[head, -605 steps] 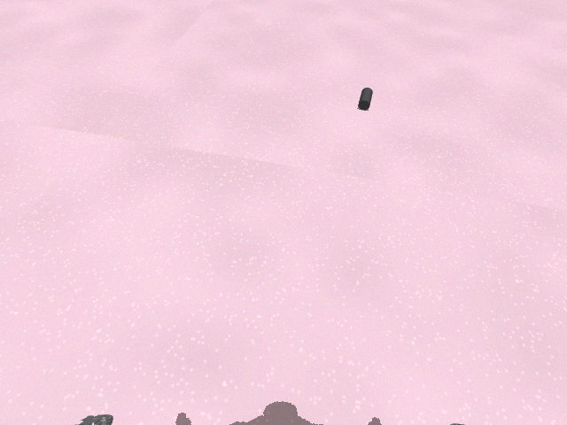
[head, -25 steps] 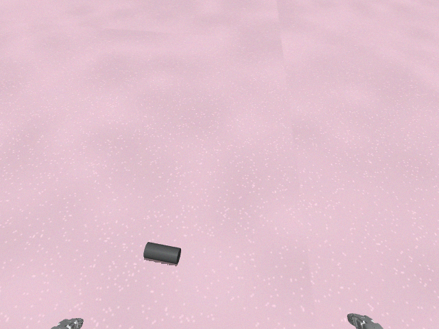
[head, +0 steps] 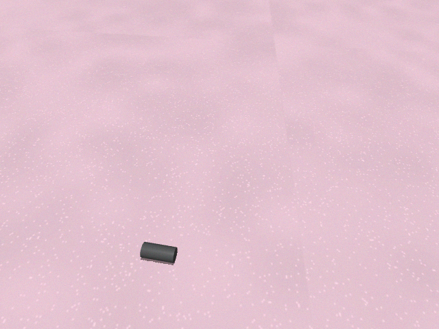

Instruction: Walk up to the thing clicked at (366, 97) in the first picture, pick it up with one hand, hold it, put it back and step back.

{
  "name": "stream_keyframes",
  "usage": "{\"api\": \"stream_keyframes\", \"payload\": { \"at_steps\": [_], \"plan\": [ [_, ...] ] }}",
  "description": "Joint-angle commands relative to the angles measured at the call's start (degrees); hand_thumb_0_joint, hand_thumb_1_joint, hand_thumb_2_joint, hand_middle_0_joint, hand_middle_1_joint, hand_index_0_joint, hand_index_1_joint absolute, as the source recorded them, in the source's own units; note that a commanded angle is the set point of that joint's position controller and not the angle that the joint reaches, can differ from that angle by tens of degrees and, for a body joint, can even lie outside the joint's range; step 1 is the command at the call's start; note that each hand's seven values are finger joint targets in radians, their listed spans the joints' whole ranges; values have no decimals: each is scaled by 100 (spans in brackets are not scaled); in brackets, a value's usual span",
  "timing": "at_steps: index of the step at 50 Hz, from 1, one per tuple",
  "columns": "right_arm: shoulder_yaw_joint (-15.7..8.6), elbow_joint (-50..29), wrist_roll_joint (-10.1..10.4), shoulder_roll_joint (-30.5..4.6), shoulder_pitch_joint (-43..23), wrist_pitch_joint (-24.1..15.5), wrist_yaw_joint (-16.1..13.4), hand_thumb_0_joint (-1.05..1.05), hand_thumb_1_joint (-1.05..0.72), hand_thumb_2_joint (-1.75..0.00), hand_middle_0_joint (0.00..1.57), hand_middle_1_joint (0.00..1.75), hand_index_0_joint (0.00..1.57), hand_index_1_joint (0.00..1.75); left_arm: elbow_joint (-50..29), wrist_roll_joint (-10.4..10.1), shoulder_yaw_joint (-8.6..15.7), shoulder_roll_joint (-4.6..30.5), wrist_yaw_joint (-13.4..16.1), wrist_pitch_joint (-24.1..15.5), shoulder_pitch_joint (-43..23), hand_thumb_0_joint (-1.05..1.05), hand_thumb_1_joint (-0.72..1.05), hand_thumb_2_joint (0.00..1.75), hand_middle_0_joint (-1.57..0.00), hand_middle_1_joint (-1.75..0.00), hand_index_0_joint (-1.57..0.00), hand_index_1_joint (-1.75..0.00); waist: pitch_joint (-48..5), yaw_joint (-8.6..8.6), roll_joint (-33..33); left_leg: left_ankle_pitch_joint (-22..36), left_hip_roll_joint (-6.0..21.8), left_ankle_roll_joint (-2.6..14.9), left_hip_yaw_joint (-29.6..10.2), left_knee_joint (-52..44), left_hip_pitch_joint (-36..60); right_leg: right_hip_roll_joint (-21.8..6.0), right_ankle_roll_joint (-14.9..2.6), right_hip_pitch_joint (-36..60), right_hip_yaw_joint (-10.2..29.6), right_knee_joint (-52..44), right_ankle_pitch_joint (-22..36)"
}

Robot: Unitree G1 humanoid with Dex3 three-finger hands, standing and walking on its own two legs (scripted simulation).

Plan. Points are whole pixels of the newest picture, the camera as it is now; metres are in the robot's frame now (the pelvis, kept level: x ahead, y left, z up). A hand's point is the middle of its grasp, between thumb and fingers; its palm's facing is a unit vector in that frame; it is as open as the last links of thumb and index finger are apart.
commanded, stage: stand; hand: left
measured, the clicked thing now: (159, 252) +0.49 +0.28 -0.75
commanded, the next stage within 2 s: rise first in 1.52 s
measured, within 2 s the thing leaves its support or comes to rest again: neither
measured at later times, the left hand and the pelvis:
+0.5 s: hand out of the picture +0.08 +0.25 -0.16, palm faces -0.03 -0.94 -0.34, open 7.4 cm; pelvis +0.01 +0.00 +0.00, yaw +0 degrees
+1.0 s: hand out of the picture +0.07 +0.25 -0.16, palm faces -0.04 -0.94 -0.34, open 7.4 cm; pelvis +0.01 +0.00 +0.00, yaw -1 degrees
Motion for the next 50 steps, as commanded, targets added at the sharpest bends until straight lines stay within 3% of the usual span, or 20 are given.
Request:
{"api": "stream_keyframes", "payload": {
  "at_steps": [1, 11, 19, 24, 37, 50],
  "plan": [
    [-227, -395, 16, -1179, -304, -127, -78, 0, -90, -90, 20, 30, 20, 30, -369, -40, 233, 1241, 91, -135, -221, 0, 90, 90, -20, -30, -20, -30, -255, 25, -65, 116, 409, 345, -368, -377, -31, -556, -248, -114, 516, -497, -152],
    [-177, -378, 47, -1203, -242, -134, -114, 0, -90, -90, 20, 30, 20, 30, -353, -65, 212, 1231, 106, -138, -190, 0, 90, 90, -20, -30, -20, -30, -486, 12, 34, 809, 468, 344, -307, -233, 148, -589, -248, 67, 483, -305, 776],
    [-152, -382, 46, -1204, -312, -127, -114, 0, -90, -90, 20, 30, 20, 30, -337, -60, 201, 1233, 104, -118, -228, 0, 90, 90, -20, -30, -20, -30, -263, 23, 39, 497, 466, 313, -309, -313, 36, -556, -220, -69, 490, -380, 360],
    [-146, -386, 55, -1178, -305, -134, -105, 0, -90, -90, 20, 30, 20, 30, -345, -47, 198, 1238, 104, -143, -198, 0, 90, 90, -20, -30, -20, -30, -387, 5, 6, 627, 476, 323, -296, -286, 125, -584, -222, -3, 505, -356, 594],
    [-151, -387, 43, -1201, -350, -130, -113, 0, -90, -90, 20, 30, 20, 30, -364, -43, 205, 1246, 101, -120, -255, 0, 90, 90, -20, -30, -20, -30, -395, -14, 64, 376, 460, 341, -270, -338, 75, -574, -248, -43, 525, -374, 380],
    [-141, -369, 52, -1195, -303, -120, -111, 0, -90, -90, 20, 30, 20, 30, -361, -55, 191, 1232, 116, -140, -230, 0, 90, 90, -20, -30, -20, -30, -453, 2, 30, 740, 481, 330, -258, -247, 116, -593, -242, 46, 513, -313, 730]
  ]
}}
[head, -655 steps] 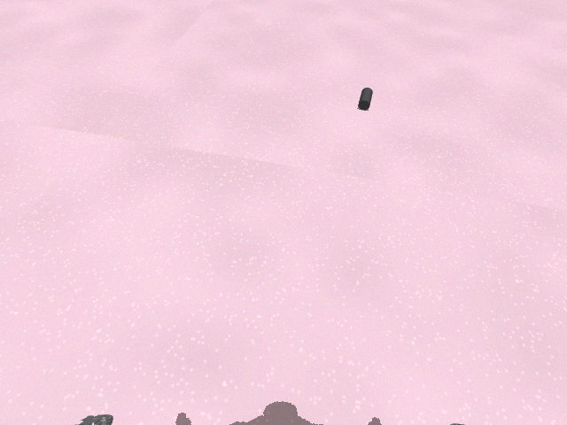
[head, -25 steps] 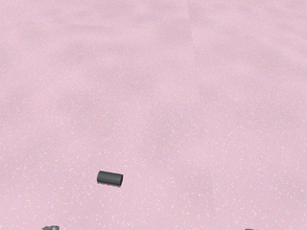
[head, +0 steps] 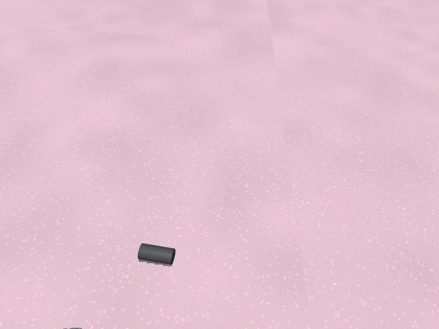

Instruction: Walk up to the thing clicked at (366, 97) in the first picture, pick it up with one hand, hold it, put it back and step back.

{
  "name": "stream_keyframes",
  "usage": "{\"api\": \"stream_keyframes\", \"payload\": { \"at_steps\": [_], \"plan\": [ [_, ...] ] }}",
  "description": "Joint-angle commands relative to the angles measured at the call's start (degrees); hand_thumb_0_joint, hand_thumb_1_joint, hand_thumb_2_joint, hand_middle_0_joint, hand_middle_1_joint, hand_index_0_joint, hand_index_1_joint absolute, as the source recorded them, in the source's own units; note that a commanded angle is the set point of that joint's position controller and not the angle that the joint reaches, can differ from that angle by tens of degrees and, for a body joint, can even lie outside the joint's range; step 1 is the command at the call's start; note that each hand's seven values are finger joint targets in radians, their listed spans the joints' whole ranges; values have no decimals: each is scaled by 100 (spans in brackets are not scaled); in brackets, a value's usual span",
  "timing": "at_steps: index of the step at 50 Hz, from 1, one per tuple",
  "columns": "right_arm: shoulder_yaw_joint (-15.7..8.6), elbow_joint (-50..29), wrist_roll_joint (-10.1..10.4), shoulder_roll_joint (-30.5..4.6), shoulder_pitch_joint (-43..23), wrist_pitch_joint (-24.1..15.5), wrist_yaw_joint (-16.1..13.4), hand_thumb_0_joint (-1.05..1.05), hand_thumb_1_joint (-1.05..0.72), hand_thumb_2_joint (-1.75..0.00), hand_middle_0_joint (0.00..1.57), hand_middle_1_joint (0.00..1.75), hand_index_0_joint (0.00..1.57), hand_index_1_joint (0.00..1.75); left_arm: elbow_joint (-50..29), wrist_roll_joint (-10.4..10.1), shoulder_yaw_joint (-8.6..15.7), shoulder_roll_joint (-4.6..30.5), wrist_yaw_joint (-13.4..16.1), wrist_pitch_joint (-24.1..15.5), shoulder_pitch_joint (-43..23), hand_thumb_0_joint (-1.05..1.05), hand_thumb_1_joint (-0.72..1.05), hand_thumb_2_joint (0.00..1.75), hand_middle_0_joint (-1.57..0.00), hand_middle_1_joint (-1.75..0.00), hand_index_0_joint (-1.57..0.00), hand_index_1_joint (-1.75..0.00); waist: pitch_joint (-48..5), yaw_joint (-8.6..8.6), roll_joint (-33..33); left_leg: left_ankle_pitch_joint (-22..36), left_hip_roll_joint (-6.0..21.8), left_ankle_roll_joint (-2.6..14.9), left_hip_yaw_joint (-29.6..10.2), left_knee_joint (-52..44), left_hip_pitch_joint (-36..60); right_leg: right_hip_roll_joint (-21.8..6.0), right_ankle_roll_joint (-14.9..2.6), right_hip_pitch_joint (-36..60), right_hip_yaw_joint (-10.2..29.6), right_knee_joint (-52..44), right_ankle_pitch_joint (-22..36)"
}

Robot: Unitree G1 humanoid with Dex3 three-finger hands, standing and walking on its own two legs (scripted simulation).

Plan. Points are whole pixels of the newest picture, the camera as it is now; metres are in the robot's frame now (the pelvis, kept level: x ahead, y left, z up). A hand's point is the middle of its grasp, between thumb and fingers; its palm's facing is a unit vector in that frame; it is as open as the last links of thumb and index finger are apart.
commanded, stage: stand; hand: left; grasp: from above
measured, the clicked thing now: (156, 253) +0.48 +0.28 -0.75
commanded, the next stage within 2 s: rise first in 0.52 s
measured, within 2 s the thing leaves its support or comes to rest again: neither
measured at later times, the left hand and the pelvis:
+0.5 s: hand out of the picture +0.06 +0.26 -0.16, palm faces -0.02 -0.94 -0.34, open 7.4 cm; pelvis +0.00 +0.00 +0.00, yaw +0 degrees
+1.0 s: hand (99, 309) +0.16 +0.26 -0.17, palm faces -0.05 -0.92 -0.38, open 11.5 cm; pelvis +0.00 +0.01 -0.03, yaw -1 degrees
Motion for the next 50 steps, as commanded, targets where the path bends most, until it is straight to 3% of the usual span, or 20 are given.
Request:
{"api": "stream_keyframes", "payload": {
  "at_steps": [1, 6, 30, 31, 32, 33, 34, 35, 37, 39, 41, 43, 45, 47, 50],
  "plan": [
    [-243, -350, 19, -1211, -185, -107, -83, 0, -90, -90, 20, 30, 20, 30, -344, -33, 240, 1253, 100, -132, -165, 0, 90, 90, -20, -30, -20, -30, -420, -9, 36, 853, 461, 344, -329, -243, 68, -601, -236, 105, 431, -328, 836],
    [-232, -356, 15, -1203, -185, -95, -86, 0, -90, -90, 20, 30, 20, 30, -323, -32, 238, 1230, 100, -120, -168, 0, 90, 90, -20, -30, -20, -30, -263, -7, 39, 588, 440, 349, -325, -306, -27, -589, -214, -6, 441, -397, 558],
    [-255, -365, 12, -1231, -221, -104, -78, 0, -90, -90, 20, 30, 20, 30, -351, -19, 248, 1234, 95, -120, -138, 0, 90, 90, -20, -30, -20, -30, -279, -6, 25, 516, 444, 357, -344, -338, 52, -555, -226, -114, 423, -431, 405],
    [-255, -360, 13, -1220, -200, -98, -78, 0, -90, -90, 20, 30, 20, 30, -353, -14, 253, 1256, 98, -123, -158, 0, 82, 96, -12, -38, -12, -38, -268, -20, -29, 448, 444, 358, -335, -318, 20, -571, -226, -90, 451, -457, 361],
    [-17, -2001, 407, -259, -271, -435, -199, 0, -98, -92, 20, 30, 20, 30, -2363, -317, 245, 276, 166, -695, -2168, 0, 74, 94, -20, -46, -18, -46, -118, -686, 245, -484, -372, 317, 497, 111, -559, 60, -114, -1199, 39, -117, -76],
    [-11, -1637, 425, -389, 38, -448, -255, 0, -90, -90, 20, 30, 20, 30, -2106, -310, 303, 531, 208, -639, -2641, 0, 67, 94, -20, -54, -17, -54, -306, -536, 39, -547, -395, 328, 460, 152, -536, 67, -101, -905, -33, -86, -234],
    [-87, -1546, 426, -582, 204, -386, -296, 0, -89, -90, 20, 30, 20, 30, -1147, -203, 681, 1059, 259, -407, -1732, 0, 60, 96, -17, -62, -15, -62, -91, -403, -100, -675, -422, 334, 454, 207, -748, 104, -148, -981, -87, -87, -521],
    [-176, -1702, 419, -607, 228, -316, -303, 0, -87, -89, 20, 30, 20, 30, -719, -139, 795, 1107, 184, -294, -1240, 0, 52, 93, -16, -70, -15, -70, -130, -244, -156, -545, -370, 332, 448, 370, -892, 147, -157, -1018, -140, 80, -484],
    [-346, -1872, 350, -614, 338, -384, -379, 0, -87, -89, 20, 30, 20, 30, -1014, 56, 938, 1448, 118, -338, -1853, 0, 36, 92, -13, -83, -14, -83, -809, -201, -216, -184, -343, 332, 397, 667, -899, 146, -135, -1005, -121, 438, -72],
    [-443, -1994, 251, -571, 500, -429, -369, 0, -89, -90, 20, 30, 20, 30, -447, 354, 1034, 1338, -8, -183, -1321, 0, 20, 89, -10, -96, -14, -93, -1130, -206, -191, 77, -367, 319, 322, 1062, -1196, 126, -135, -1189, -104, 887, 328],
    [-558, -2199, 167, -515, 588, -435, -287, 0, -91, -90, 20, 30, 20, 30, -291, 671, 1264, 1326, -95, -38, -703, 0, 4, 95, -7, -102, -10, -99, -1543, 97, 64, 299, -422, 275, 337, 1389, -1463, 127, -178, -1145, -87, 1211, 411],
    [-591, -2542, 185, -438, 598, -444, -252, 0, -93, -90, 20, 30, 20, 30, -1146, 684, 1308, 1244, -31, 120, -643, 0, -12, 95, -6, -106, -9, -103, -1936, 210, 472, 420, -437, 214, 356, 1350, -1281, 149, -200, -1096, -84, 1278, 410],
    [-536, -2766, 215, -387, 454, -430, -226, 0, -90, -90, 20, 30, 20, 30, -1124, 716, 1089, 843, 35, 478, -399, 0, -27, 97, -5, -108, -7, -105, -1509, 114, 447, 252, -418, 186, 322, 1346, -1529, 172, -202, -1386, -126, 1253, 195],
    [-554, -2969, 233, -381, 312, -453, -205, 0, -90, -90, 20, 30, 20, 30, -1557, 765, 1037, 880, 79, 738, -919, 0, -40, 97, -7, -106, -8, -105, -1364, 1, 220, 41, -346, 196, 270, 1534, -1791, 203, -182, -1704, -170, 1401, -41],
    [-565, -3172, 236, -332, 369, -513, -179, 0, -89, -90, 20, 30, 20, 30, -1884, 789, 1016, 795, 101, 1007, -664, 0, -54, 98, -7, -108, -8, -108, -1344, -77, 10, -205, -305, 223, 263, 1824, -2063, 218, -171, -2096, -188, 1675, -322]
  ]
}}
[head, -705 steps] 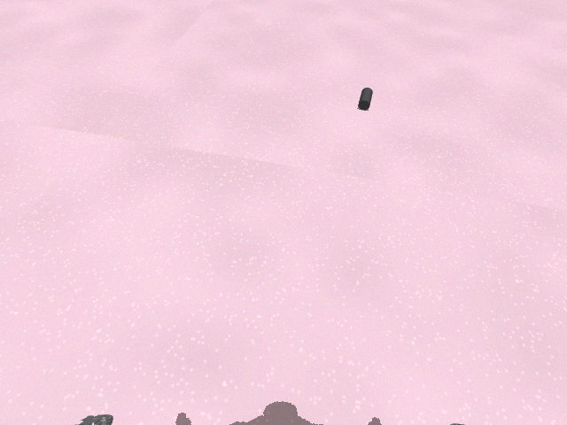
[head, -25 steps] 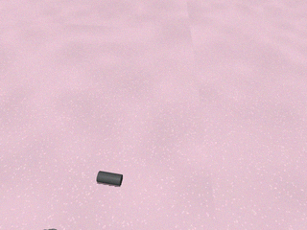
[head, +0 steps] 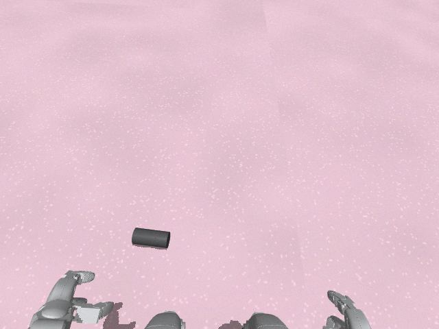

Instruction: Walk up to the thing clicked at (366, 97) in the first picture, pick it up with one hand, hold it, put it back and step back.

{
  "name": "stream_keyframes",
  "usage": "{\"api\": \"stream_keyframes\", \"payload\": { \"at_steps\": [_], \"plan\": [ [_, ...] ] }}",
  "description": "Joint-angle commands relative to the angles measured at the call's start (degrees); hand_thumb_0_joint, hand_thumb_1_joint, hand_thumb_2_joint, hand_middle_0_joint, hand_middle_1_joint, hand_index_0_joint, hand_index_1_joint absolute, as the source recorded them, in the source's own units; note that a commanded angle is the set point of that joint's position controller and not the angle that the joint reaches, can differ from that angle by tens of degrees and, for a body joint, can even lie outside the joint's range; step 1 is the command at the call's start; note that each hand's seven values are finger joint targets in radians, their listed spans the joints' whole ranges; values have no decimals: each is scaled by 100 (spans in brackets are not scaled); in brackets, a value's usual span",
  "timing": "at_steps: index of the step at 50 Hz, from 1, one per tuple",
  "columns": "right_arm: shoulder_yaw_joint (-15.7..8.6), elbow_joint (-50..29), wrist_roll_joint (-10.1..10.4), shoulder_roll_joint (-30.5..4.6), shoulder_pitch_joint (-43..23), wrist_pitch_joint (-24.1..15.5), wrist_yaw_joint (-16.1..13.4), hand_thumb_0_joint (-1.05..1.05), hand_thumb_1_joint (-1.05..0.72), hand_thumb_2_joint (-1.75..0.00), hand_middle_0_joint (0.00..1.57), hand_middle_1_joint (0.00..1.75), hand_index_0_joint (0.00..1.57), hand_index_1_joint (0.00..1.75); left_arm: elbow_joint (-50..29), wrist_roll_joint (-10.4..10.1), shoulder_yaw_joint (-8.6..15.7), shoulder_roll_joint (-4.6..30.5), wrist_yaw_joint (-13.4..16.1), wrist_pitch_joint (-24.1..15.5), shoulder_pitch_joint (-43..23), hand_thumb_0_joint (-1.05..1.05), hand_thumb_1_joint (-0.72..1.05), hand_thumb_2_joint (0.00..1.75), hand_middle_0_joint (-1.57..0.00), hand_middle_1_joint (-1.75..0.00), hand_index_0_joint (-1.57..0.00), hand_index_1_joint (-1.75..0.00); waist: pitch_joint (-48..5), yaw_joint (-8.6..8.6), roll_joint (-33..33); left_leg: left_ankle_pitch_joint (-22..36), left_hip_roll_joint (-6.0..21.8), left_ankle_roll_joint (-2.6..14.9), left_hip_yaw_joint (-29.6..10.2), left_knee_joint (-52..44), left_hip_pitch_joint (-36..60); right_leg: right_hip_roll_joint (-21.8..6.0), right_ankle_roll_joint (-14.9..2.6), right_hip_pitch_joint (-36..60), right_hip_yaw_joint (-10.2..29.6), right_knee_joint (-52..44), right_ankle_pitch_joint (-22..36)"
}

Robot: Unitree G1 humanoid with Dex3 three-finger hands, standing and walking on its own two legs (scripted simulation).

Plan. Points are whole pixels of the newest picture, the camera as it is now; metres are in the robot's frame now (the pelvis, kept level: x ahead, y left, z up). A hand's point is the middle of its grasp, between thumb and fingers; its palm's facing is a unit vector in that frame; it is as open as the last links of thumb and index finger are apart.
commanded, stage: rise first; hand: left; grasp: from above
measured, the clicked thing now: (151, 237) +0.48 +0.28 -0.72
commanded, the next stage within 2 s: none
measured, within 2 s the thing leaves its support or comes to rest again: neither
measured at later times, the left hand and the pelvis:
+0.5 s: hand (93, 314) +0.15 +0.26 -0.19, palm faces -0.12 -0.89 -0.45, open 14.1 cm; pelvis +0.01 +0.01 -0.06, yaw +0 degrees
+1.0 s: hand (93, 328) +0.12 +0.27 -0.23, palm faces -0.22 -0.83 -0.51, open 14.0 cm; pelvis -0.02 +0.00 -0.10, yaw +0 degrees
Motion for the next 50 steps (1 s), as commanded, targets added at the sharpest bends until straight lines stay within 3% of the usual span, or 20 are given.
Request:
{"api": "stream_keyframes", "payload": {
  "at_steps": [1, 3, 6, 9, 11, 15, 22, 27, 28, 32, 43, 46, 50],
  "plan": [
    [-371, -1013, 20, -958, -241, -310, -38, 0, -89, -90, 20, 30, 20, 30, -911, 62, 181, 910, 122, 320, 141, 0, -55, 99, -8, -107, -8, -107, -856, 94, -3, 628, -283, 167, 241, -103, 14, 233, -218, -81, -299, -133, 423],
    [-394, -1079, 2, -957, -145, -392, -35, 0, -89, -90, 20, 30, 20, 30, -1374, 109, 230, 970, 112, 296, 7, 0, -55, 99, -7, -107, -7, -107, -1069, 22, -20, 628, -241, 175, 195, 147, -83, 242, -207, -280, -306, 145, 448],
    [-408, -1183, -29, -909, -92, -505, -56, 0, -89, -90, 20, 30, 20, 30, -1917, 201, 367, 1059, 147, 230, 260, 0, -56, 100, -7, -106, -6, -106, -1416, 90, 128, 900, -246, 189, 192, 581, -282, 201, -187, -425, -255, 554, 725],
    [-405, -1298, -42, -873, -70, -586, -100, 0, -90, -90, 20, 30, 20, 30, -2269, 347, 326, 998, 144, 266, 595, 0, -59, 103, -7, -104, -5, -106, -1542, 36, 370, 1000, -199, 160, 168, 805, -346, 191, -207, -703, -229, 851, 809],
    [-428, -1362, -58, -884, -50, -610, -112, 0, -89, -90, 20, 30, 20, 30, -2650, 405, 413, 1065, 138, 326, 894, 0, -58, 102, -7, -105, -5, -106, -1716, 97, 543, 1214, -172, 137, 118, 918, -342, 193, -221, -703, -246, 1014, 924],
    [-403, -1454, -76, -866, -68, -640, -130, 0, -89, -90, 20, 30, 20, 30, -3150, 417, 315, 1004, 126, 567, 1196, 0, -57, 101, -7, -105, -6, -105, -1815, 35, 520, 1531, -148, 161, 78, 1217, -480, 193, -204, -827, -247, 1216, 1136],
    [-365, -1717, -111, -819, -149, -732, -168, 0, -89, -90, 20, 30, 20, 30, -3507, 453, 225, 851, 112, 862, 1609, 0, -54, 97, -8, -105, -8, -104, -1730, -67, 355, 1230, -121, 191, 13, 1568, -1007, 218, -215, -1261, -306, 1554, 881],
    [-346, -1871, -121, -758, -188, -798, -201, 0, -91, -90, 20, 30, 20, 30, -3957, 517, 320, 972, 127, 925, 1864, 0, -55, 96, -10, -104, -10, -104, -1894, 25, 454, 1015, -146, 196, 33, 1806, -1265, 208, -217, -1450, -294, 1737, 750],
    [-348, -1907, -121, -774, -201, -807, -199, 0, -91, -90, 20, 30, 20, 30, -3942, 513, 295, 949, 134, 936, 1860, 0, -54, 95, -10, -105, -10, -104, -1872, -54, 426, 907, -151, 202, 39, 1842, -1337, 217, -212, -1525, -281, 1758, 688],
    [-335, -1947, -128, -739, -207, -848, -232, 0, -92, -91, 20, 30, 20, 30, -4143, 597, 376, 1032, 152, 940, 2035, 0, -56, 95, -12, -103, -11, -103, -2036, 3, 485, 925, -149, 205, 15, 2034, -1498, 221, -229, -1688, -292, 1967, 657],
    [-330, -2009, -123, -724, -316, -993, -269, 0, -95, -91, 20, 30, 20, 30, -4340, 688, 333, 1041, 180, 772, 2251, 0, -53, 91, -19, -94, -18, -95, -2097, 22, 442, 215, -200, 243, 18, 2406, -2088, 252, -241, -2184, -288, 2293, 101],
    [-323, -1972, -113, -774, -366, -1040, -254, 0, -95, -91, 20, 30, 20, 30, -4338, 757, 367, 1189, 190, 666, 1887, 0, -55, 93, -19, -93, -17, -95, -2040, -52, 457, 41, -194, 252, -19, 2558, -2328, 243, -248, -2458, -276, 2453, -44],
    [-316, -1783, -114, -834, -515, -1144, -235, 0, -95, -91, 20, 30, 20, 30, -3518, 1129, 349, 1425, 204, 255, 974, 0, -55, 93, -20, -90, -17, -93, -1724, -175, 296, -638, -201, 301, -27, 3066, -3122, 235, -258, -3319, -223, 2912, -644]
  ]
}}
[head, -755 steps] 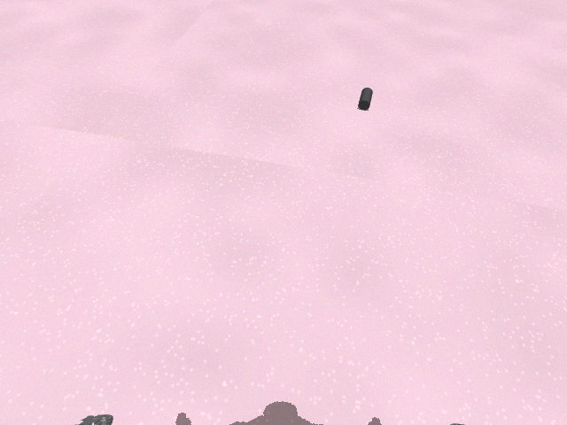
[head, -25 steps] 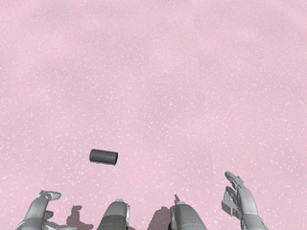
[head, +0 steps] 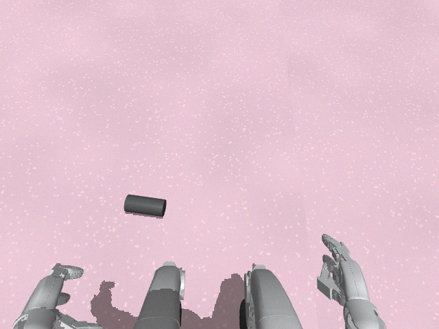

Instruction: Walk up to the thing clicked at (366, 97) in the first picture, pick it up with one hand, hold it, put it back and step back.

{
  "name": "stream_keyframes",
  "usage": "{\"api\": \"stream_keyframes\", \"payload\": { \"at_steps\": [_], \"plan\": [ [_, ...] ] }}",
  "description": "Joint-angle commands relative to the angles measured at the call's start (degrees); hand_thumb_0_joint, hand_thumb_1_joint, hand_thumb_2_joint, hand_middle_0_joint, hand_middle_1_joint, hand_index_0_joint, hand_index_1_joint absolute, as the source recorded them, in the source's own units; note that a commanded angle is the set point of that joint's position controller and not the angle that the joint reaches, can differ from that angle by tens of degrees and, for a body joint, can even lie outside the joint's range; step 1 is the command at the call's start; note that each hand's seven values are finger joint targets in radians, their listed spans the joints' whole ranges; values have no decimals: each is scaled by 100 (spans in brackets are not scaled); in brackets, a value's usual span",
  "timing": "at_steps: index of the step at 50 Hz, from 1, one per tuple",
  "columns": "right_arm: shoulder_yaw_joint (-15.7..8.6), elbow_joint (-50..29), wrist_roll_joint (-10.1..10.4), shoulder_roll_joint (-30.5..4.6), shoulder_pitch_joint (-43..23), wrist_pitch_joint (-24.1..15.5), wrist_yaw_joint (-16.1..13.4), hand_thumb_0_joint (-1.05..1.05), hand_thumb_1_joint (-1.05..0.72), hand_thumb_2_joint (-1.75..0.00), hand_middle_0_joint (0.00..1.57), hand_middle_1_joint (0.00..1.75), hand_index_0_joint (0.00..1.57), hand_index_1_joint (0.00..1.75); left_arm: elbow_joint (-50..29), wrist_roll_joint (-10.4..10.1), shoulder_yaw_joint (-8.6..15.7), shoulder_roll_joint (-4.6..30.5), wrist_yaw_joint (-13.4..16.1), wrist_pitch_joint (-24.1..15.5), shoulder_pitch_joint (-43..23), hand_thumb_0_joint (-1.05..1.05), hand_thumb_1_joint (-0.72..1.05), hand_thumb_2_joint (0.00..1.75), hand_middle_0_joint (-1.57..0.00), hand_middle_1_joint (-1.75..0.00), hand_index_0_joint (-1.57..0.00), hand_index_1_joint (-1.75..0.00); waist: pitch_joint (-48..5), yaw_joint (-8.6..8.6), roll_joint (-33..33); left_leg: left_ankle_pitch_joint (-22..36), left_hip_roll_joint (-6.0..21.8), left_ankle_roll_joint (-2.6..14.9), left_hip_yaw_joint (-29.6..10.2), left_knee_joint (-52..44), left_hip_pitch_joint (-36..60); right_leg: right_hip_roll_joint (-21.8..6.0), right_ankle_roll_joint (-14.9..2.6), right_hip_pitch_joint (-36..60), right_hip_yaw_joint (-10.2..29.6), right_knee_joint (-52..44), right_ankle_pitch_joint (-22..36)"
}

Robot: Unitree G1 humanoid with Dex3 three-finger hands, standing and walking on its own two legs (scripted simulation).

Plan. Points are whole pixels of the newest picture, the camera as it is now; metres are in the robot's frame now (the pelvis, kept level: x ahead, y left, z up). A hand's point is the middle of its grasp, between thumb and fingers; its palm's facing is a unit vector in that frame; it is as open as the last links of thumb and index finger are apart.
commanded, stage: rise first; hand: left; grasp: from above
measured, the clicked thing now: (145, 205) +0.50 +0.27 -0.61
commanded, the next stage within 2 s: none
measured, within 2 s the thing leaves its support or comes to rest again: neither
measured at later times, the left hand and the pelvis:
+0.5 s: hand (102, 243) +0.29 +0.31 -0.32, palm faces -0.50 -0.35 -0.79, open 13.8 cm; pelvis -0.05 +0.00 -0.19, yaw -3 degrees
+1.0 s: hand (114, 221) +0.38 +0.32 -0.42, palm faces -0.48 -0.05 -0.88, open 14.1 cm; pelvis -0.08 +0.02 -0.29, yaw -7 degrees
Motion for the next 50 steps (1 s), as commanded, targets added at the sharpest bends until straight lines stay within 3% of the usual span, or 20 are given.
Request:
{"api": "stream_keyframes", "payload": {
  "at_steps": [1, 3, 5, 6, 8, 11, 14, 16, 18, 19, 21, 25, 27, 32, 36, 37, 43, 50],
  "plan": [
    [-385, -585, 11, -874, -236, -386, -38, 0, -95, -91, 20, 30, 20, 30, -18, 436, 485, 1301, 138, -636, -1023, 0, -55, 94, -20, -89, -17, -92, -1064, -196, 250, 635, -212, 315, 323, -458, 283, 182, -299, -121, -64, -436, 627],
    [-425, -453, -10, -914, -270, -465, -6, 0, -95, -91, 20, 30, 20, 30, 271, 637, 592, 1551, 166, -998, -1487, 0, -54, 94, -21, -87, -18, -90, -1196, -145, 286, 296, -236, 326, 380, -152, -81, 170, -289, -452, 7, -183, 339],
    [-441, -371, -17, -967, -309, -537, 42, 0, -95, -91, 20, 30, 20, 30, 458, 885, 448, 1528, 155, -1346, -1788, 0, -55, 95, -23, -86, -19, -89, -1431, -142, 342, 104, -249, 306, 355, 55, -323, 182, -299, -790, 16, 160, 166],
    [-463, -322, -25, -1005, -339, -548, 63, 0, -96, -92, 20, 30, 20, 30, 499, 1030, 492, 1688, 135, -1513, -1921, 0, -55, 95, -25, -85, -21, -89, -1597, -82, 472, 103, -231, 294, 326, 183, -417, 181, -304, -969, 23, 355, 171],
    [-511, -199, -21, -1085, -319, -531, 93, 0, -96, -92, 20, 30, 20, 30, 527, 1277, 456, 1828, 104, -1792, -2201, 0, -54, 95, -24, -88, -20, -91, -2103, -75, 665, 376, -213, 253, 265, 450, -412, 192, -319, -1293, -13, 782, 419],
    [-516, -21, -7, -1181, -281, -433, 153, 0, -97, -92, 20, 30, 20, 30, 1075, 1715, 764, 2297, 181, -2099, -2525, 0, -54, 94, -23, -90, -20, -93, -2534, 70, 705, 891, -221, 234, 250, 1009, -742, 200, -340, -1750, -62, 1404, 793],
    [-575, 61, -1, -1236, -222, -286, 234, 0, -95, -91, 20, 30, 20, 30, 1401, 2055, 871, 2541, 262, -2317, -3094, 0, -52, 95, -21, -92, -19, -94, -2861, 144, 711, 1029, -245, 251, 299, 1487, -1125, 208, -345, -2126, -94, 1757, 863],
    [-612, 162, -10, -1248, -95, -180, 283, 0, -95, -91, 20, 30, 20, 30, 1503, 2287, 793, 2522, 293, -2388, -3391, 0, -53, 97, -19, -94, -17, -96, -3203, 127, 619, 1312, -255, 284, 332, 1819, -1259, 212, -329, -2126, -112, 1961, 1128],
    [-657, 271, -34, -1285, -9, -79, 335, 0, -94, -91, 20, 30, 20, 30, 1646, 2488, 851, 2748, 297, -2473, -3849, 0, -50, 95, -18, -98, -17, -98, -3436, 96, 439, 1460, -246, 325, 348, 2169, -1485, 218, -300, -2175, -128, 2147, 1288],
    [-671, 323, -36, -1283, 77, -33, 367, 0, -94, -91, 20, 30, 20, 30, 1725, 2579, 775, 2755, 277, -2532, -4177, 0, -52, 96, -17, -98, -16, -99, -3458, 17, 381, 1453, -244, 337, 336, 2295, -1649, 210, -295, -2230, -148, 2258, 1297],
    [-683, 417, -53, -1337, 127, 69, 402, 0, -95, -91, 20, 30, 20, 30, 2061, 2872, 885, 3139, 263, -2667, -4662, 0, -55, 98, -17, -98, -16, -99, -3485, 22, 281, 1135, -236, 342, 325, 2512, -2007, 226, -301, -2469, -191, 2469, 1031],
    [-629, 570, -143, -1385, 291, 277, 471, 0, -94, -91, 20, 30, 20, 30, 2360, 3358, 956, 3557, 290, -3031, -5544, 0, -55, 99, -13, -101, -13, -102, -3690, -50, 228, 874, -225, 367, 328, 3012, -2466, 228, -293, -2763, -231, 2863, 830],
    [-612, 628, -181, -1396, 317, 353, 502, 0, -92, -91, 20, 30, 20, 30, 2565, 3514, 822, 3528, 296, -3205, -5850, 0, -51, 99, -13, -100, -13, -100, -3645, -106, 292, 578, -229, 375, 332, 3151, -2650, 245, -290, -3015, -276, 2982, 568],
    [-506, 693, -279, -1452, 430, 593, 588, 0, -90, -90, 20, 30, 20, 30, 2974, 3968, 950, 4081, 402, -3584, -6458, 0, -53, 103, -9, -100, -9, -101, -3510, -111, 651, 162, -252, 356, 323, 3403, -2941, 294, -327, -3501, -408, 3339, 109],
    [-434, 730, -372, -1472, 473, 767, 650, 0, -86, -89, 20, 30, 20, 30, 3169, 4294, 926, 4346, 642, -3841, -7135, 0, -53, 105, -5, -99, -4, -99, -3352, -251, 812, -275, -286, 379, 301, 3603, -3223, 328, -341, -3919, -506, 3528, -298],
    [-406, 773, -394, -1500, 445, 795, 663, 0, -86, -89, 20, 30, 20, 30, 3304, 4344, 1014, 4458, 719, -3885, -7061, 0, -52, 105, -5, -99, -4, -99, -3269, -210, 954, -341, -284, 366, 258, 3605, -3184, 324, -350, -4068, -532, 3617, -339],
    [-279, 886, -526, -1577, 489, 1018, 738, 0, -86, -89, 20, 30, 20, 30, 3906, 4971, 813, 4608, 1133, -3928, -7637, 0, -53, 105, -5, -97, -4, -98, -3102, -478, 1173, -208, -332, 367, 197, 3895, -3309, 313, -378, -4572, -638, 3952, -148],
    [-203, 925, -645, -1685, 568, 1207, 815, 0, -88, -90, 20, 30, 20, 30, 4333, 5411, 531, 4653, 1338, -3875, -8093, 0, -52, 102, -5, -96, -5, -96, -3086, -717, 1449, 80, -339, 326, 76, 4092, -3136, 291, -374, -4870, -736, 4232, 146]
  ]
}}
